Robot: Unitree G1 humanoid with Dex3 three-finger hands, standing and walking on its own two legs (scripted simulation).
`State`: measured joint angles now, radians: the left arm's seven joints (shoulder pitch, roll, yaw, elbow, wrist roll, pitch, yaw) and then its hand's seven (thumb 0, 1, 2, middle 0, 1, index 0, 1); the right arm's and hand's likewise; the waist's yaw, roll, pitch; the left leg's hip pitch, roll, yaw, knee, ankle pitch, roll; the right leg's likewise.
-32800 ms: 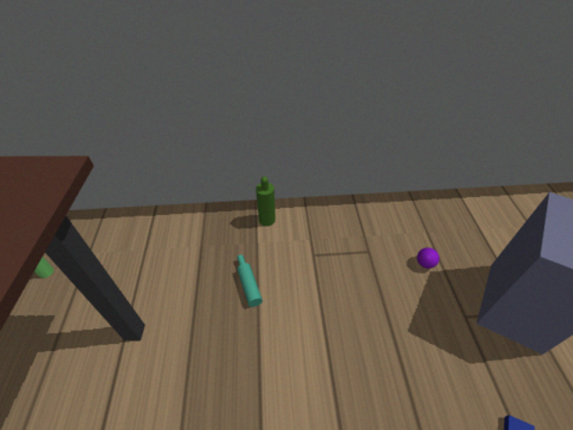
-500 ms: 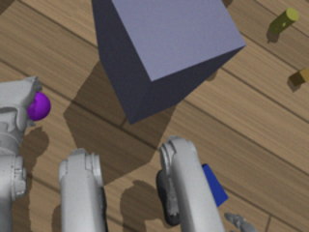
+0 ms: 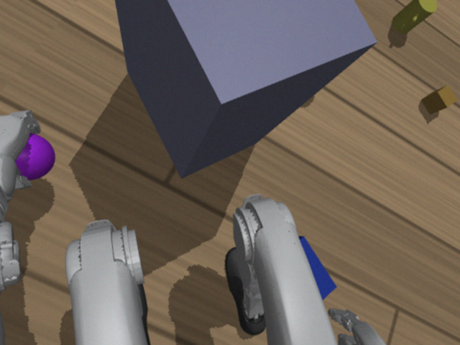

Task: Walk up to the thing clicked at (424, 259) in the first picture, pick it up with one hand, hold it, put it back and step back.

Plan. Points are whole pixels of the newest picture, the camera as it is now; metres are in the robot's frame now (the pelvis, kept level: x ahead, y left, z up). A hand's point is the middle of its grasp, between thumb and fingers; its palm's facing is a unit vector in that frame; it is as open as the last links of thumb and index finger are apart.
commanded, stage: lower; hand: left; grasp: from above
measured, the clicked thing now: (27, 156) +0.46 +0.30 -0.21
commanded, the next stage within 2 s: rest in 0.04 s
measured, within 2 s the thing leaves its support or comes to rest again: rests again in 1.10 s
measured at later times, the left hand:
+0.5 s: hand (29, 160) +0.45 +0.31 -0.23, palm faces -0.47 -0.11 -0.88, open 11.2 cm
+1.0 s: hand (34, 161) +0.46 +0.30 -0.26, palm faces -0.46 -0.10 -0.88, open 11.2 cm
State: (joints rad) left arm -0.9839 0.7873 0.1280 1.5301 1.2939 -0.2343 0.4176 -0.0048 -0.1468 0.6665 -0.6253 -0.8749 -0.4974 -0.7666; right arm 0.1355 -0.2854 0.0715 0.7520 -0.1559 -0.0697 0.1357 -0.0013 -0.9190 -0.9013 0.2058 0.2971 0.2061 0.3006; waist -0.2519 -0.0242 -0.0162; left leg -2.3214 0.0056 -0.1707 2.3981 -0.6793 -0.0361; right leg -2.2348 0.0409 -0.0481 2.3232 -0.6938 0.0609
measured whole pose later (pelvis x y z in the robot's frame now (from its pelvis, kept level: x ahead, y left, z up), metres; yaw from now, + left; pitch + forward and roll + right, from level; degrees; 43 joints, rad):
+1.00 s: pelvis +0.00 +0.01 -0.03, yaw -4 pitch +30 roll -12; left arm -0.99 0.91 0.16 1.65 1.31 -0.23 0.57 0.00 -0.15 0.63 -0.66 -0.84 -0.53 -0.74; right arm 0.09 -0.31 0.19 0.73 -0.23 -0.14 0.20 0.00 -0.91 -0.90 0.21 0.30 0.21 0.30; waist -0.32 -0.09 0.09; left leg -2.37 0.01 -0.24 2.54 -0.72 -0.04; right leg -2.26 0.07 -0.10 2.40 -0.70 0.07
